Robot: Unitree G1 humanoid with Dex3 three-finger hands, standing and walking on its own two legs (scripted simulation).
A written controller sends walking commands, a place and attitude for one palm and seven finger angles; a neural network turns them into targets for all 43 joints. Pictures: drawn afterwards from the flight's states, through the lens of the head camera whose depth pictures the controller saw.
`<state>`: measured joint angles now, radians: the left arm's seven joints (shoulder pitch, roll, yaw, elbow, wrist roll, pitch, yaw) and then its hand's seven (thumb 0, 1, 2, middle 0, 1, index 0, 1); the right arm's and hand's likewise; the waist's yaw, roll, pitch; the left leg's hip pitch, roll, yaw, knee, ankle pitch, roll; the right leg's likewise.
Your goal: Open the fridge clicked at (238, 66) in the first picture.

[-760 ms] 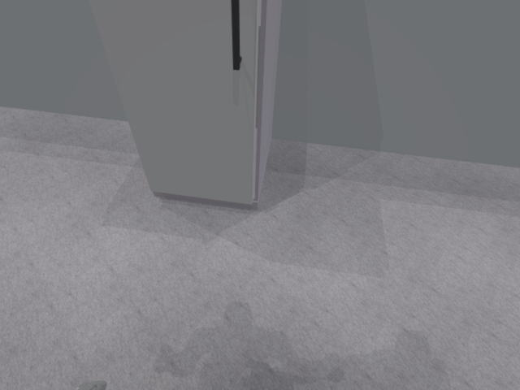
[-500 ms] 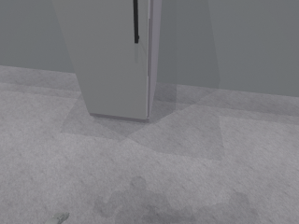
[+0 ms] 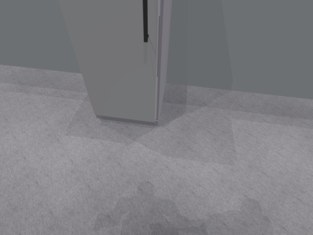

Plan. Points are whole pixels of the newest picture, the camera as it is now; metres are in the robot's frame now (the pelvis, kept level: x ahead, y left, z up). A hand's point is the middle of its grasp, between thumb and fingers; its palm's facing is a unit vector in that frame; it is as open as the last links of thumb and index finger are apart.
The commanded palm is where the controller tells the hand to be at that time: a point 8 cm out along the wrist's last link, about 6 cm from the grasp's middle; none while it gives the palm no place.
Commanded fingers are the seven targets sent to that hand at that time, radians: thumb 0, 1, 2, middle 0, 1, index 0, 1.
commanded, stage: stand and wait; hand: right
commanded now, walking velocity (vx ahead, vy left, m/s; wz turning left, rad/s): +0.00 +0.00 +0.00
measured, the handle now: out of the picture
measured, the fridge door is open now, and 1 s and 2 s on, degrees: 0 0 0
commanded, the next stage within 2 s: look at it before walking up in 0.06 s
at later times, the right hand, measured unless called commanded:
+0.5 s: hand out of the picture +0.07 -0.25 -0.15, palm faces -0.03 +0.94 -0.33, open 7.3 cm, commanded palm none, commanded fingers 0.00 -0.90 -0.90 0.20 0.30 0.20 0.30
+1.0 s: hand out of the picture +0.05 -0.23 -0.17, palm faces -0.07 +0.95 -0.31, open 7.3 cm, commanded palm none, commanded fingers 0.00 -0.90 -0.90 0.20 0.30 0.20 0.30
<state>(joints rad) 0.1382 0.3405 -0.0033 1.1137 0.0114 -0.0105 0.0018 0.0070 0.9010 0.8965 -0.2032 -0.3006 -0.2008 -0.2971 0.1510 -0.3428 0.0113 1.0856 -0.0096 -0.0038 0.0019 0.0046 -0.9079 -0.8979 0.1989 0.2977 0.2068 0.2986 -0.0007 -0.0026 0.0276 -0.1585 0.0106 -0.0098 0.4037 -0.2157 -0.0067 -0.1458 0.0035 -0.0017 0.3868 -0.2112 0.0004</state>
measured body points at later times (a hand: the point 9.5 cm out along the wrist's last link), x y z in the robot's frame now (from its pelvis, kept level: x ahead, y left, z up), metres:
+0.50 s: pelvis +0.00 +0.00 +0.00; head +0.00 +0.00 +0.45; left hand +0.08 +0.29 -0.13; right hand +0.08 -0.29 -0.13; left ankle +0.00 +0.12 -0.74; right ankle +0.00 -0.12 -0.74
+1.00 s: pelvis -0.01 +0.00 -0.01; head +0.00 +0.00 +0.44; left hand +0.06 +0.28 -0.14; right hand +0.06 -0.28 -0.14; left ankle +0.00 +0.12 -0.74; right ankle +0.00 -0.12 -0.74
